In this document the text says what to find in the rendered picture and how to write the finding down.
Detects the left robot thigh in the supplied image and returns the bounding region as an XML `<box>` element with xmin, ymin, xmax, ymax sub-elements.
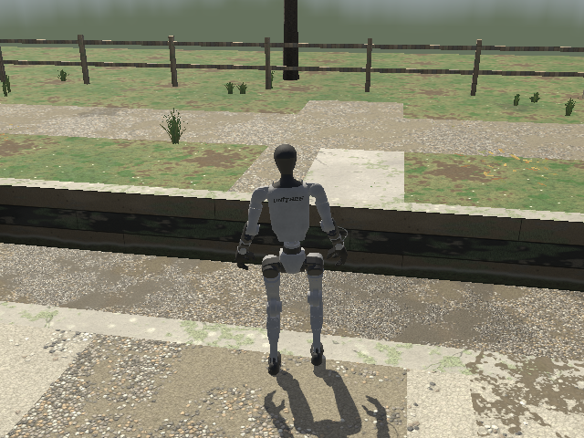
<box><xmin>262</xmin><ymin>255</ymin><xmax>282</xmax><ymax>317</ymax></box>

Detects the robot left upper arm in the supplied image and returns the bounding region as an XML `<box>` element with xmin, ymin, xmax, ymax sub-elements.
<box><xmin>245</xmin><ymin>185</ymin><xmax>268</xmax><ymax>236</ymax></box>

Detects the left robot hand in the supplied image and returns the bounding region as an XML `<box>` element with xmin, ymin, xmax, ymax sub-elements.
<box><xmin>235</xmin><ymin>250</ymin><xmax>256</xmax><ymax>270</ymax></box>

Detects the right robot hand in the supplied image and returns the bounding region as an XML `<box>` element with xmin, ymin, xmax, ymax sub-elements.
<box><xmin>327</xmin><ymin>246</ymin><xmax>348</xmax><ymax>267</ymax></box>

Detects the humanoid robot torso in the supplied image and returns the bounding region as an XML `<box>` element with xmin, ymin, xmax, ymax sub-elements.
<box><xmin>267</xmin><ymin>179</ymin><xmax>310</xmax><ymax>274</ymax></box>

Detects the right robot forearm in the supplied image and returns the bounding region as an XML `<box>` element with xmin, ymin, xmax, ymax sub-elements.
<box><xmin>326</xmin><ymin>217</ymin><xmax>344</xmax><ymax>250</ymax></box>

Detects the left robot forearm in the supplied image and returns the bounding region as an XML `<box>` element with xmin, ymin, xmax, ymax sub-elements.
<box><xmin>237</xmin><ymin>222</ymin><xmax>254</xmax><ymax>255</ymax></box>

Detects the robot right upper arm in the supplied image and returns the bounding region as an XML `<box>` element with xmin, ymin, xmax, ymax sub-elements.
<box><xmin>307</xmin><ymin>182</ymin><xmax>335</xmax><ymax>232</ymax></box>

